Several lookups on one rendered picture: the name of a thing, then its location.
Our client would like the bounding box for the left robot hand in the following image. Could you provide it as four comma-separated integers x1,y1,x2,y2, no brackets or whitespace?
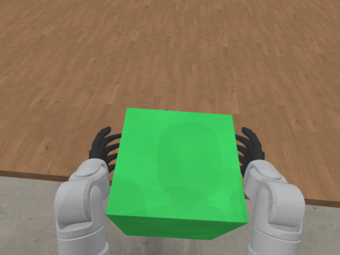
89,126,122,173

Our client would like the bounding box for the right robot forearm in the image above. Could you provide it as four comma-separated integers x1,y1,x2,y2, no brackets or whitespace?
243,160,305,255

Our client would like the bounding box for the left robot forearm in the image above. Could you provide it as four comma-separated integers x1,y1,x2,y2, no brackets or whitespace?
54,158,111,255

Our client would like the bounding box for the right robot hand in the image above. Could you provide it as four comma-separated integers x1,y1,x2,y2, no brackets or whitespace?
235,127,265,178

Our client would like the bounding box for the carton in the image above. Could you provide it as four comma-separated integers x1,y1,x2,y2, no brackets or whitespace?
105,108,249,240

